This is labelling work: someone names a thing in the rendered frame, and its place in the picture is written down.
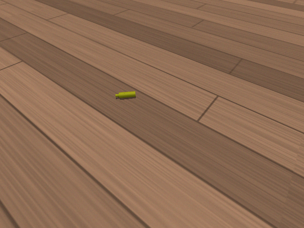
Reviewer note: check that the bottle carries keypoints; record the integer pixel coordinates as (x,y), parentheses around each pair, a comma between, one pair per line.
(125,94)

